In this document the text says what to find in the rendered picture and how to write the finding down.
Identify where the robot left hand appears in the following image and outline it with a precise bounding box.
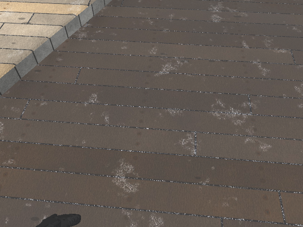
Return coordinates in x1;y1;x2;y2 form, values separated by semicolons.
36;214;81;227

